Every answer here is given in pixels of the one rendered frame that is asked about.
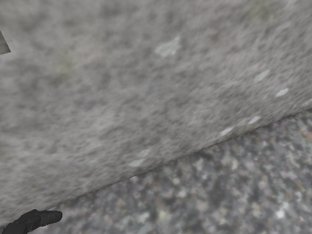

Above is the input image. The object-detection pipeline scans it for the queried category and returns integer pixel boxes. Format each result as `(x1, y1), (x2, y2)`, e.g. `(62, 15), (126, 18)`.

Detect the left robot hand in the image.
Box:
(2, 209), (62, 234)

